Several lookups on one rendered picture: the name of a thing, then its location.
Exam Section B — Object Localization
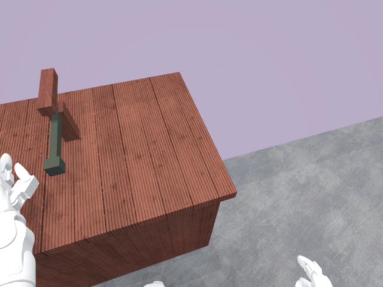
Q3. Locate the left robot forearm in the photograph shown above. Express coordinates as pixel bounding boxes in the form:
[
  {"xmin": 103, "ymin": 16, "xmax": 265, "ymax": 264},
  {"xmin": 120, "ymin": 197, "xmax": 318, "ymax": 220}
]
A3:
[{"xmin": 0, "ymin": 211, "xmax": 36, "ymax": 287}]

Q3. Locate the counter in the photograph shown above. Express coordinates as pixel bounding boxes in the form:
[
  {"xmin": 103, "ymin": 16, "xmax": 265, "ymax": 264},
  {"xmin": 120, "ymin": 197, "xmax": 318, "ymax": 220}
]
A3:
[{"xmin": 0, "ymin": 68, "xmax": 237, "ymax": 287}]

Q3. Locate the robot left hand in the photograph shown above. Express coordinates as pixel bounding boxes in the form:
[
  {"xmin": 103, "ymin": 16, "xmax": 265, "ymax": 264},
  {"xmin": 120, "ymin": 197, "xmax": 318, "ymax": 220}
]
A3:
[{"xmin": 0, "ymin": 153, "xmax": 39, "ymax": 213}]

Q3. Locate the robot right hand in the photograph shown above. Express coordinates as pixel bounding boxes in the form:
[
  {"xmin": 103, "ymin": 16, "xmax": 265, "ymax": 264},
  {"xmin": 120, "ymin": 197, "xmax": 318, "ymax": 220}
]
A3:
[{"xmin": 295, "ymin": 255, "xmax": 333, "ymax": 287}]

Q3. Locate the tap lever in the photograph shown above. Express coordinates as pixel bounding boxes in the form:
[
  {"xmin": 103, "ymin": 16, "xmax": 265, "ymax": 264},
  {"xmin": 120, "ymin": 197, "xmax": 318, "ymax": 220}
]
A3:
[{"xmin": 44, "ymin": 107, "xmax": 65, "ymax": 177}]

